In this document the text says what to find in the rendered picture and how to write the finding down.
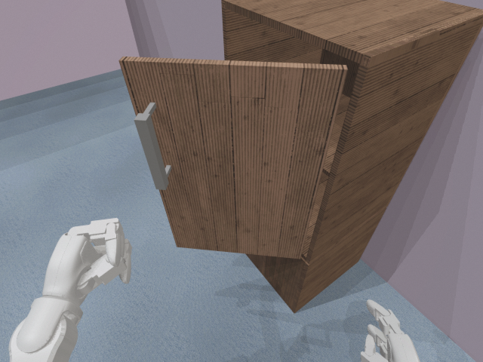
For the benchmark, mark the robot right hand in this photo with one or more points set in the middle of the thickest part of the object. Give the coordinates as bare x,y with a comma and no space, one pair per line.
395,347

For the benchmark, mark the left robot forearm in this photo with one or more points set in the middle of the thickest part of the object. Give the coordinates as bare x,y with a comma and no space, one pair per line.
49,333

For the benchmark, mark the handle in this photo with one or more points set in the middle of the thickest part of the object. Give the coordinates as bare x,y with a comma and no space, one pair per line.
146,131

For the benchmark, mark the robot left hand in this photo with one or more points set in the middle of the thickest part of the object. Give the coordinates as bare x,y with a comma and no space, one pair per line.
67,273

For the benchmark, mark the cupboard door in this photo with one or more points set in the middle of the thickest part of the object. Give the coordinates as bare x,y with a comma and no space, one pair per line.
247,143

